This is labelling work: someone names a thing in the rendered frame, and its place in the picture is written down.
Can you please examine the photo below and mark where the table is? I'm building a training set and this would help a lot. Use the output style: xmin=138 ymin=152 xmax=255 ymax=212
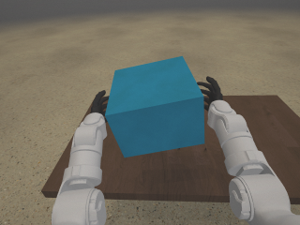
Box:
xmin=41 ymin=95 xmax=300 ymax=205

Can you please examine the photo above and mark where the left robot forearm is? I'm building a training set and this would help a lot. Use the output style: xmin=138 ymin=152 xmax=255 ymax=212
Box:
xmin=52 ymin=112 xmax=108 ymax=225

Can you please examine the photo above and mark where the robot left upper arm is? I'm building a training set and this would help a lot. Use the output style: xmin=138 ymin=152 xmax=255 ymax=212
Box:
xmin=52 ymin=187 xmax=107 ymax=225

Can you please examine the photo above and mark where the robot right upper arm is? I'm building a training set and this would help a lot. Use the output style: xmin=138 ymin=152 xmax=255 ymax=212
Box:
xmin=229 ymin=173 xmax=300 ymax=225

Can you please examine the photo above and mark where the right robot forearm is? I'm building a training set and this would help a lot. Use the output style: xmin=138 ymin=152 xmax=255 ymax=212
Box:
xmin=207 ymin=100 xmax=291 ymax=209

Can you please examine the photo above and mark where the robot left hand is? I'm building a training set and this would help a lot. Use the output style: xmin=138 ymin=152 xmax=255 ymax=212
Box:
xmin=90 ymin=90 xmax=109 ymax=123

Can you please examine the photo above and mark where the robot right hand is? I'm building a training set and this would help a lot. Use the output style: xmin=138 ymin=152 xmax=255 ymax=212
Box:
xmin=197 ymin=76 xmax=223 ymax=111

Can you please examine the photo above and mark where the carton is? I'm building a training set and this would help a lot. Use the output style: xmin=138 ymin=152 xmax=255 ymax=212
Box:
xmin=105 ymin=56 xmax=205 ymax=158

